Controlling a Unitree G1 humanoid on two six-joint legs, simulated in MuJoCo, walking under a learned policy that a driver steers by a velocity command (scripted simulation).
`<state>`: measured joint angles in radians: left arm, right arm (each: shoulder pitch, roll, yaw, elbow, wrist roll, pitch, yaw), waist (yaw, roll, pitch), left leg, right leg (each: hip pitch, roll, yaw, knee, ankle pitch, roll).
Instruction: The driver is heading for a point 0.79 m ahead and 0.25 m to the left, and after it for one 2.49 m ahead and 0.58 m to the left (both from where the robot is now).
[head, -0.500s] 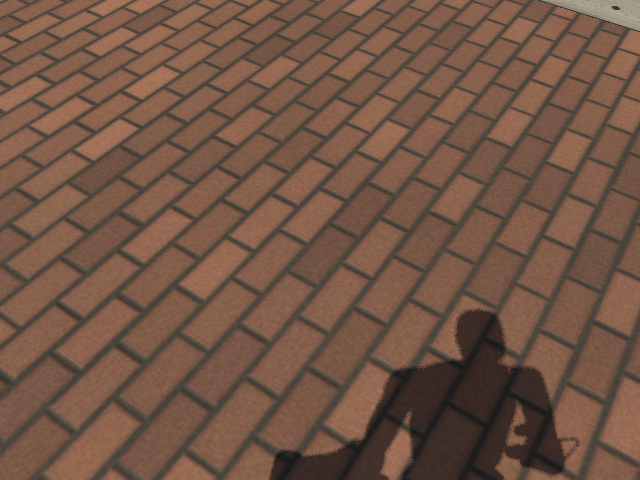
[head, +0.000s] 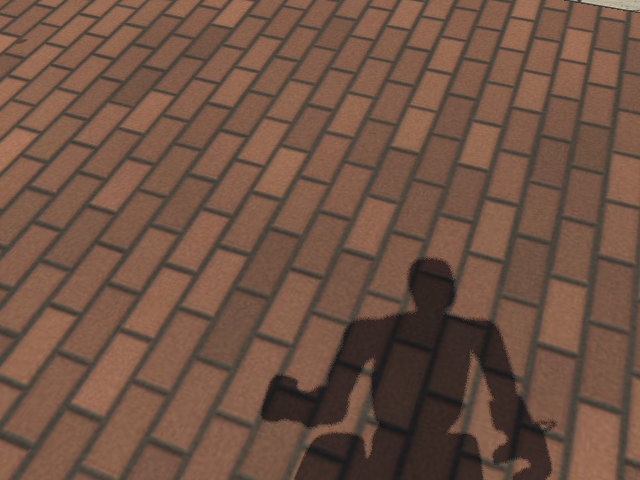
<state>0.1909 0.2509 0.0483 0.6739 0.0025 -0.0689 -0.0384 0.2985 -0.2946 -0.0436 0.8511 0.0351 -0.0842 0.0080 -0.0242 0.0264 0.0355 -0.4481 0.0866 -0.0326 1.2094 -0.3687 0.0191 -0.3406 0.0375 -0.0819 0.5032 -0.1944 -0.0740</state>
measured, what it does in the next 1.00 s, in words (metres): walks ahead, turning left: left foot, then right foot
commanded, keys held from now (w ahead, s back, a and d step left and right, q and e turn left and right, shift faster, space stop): w+q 0.84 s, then w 0.16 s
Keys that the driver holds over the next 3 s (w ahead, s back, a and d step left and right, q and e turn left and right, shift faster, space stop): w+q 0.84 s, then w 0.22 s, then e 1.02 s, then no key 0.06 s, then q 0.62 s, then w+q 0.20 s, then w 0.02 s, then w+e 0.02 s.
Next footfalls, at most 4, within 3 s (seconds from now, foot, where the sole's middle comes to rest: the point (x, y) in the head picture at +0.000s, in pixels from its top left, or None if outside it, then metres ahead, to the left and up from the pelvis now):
0.42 left None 0.37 0.17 -0.77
0.90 right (297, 374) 0.70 0.09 -0.77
1.36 left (169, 357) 0.75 0.38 -0.77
1.76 right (285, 341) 0.78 0.11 -0.77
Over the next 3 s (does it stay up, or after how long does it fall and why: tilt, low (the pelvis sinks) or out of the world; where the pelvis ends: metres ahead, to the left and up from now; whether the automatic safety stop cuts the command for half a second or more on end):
stays up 0.73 0.28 0.00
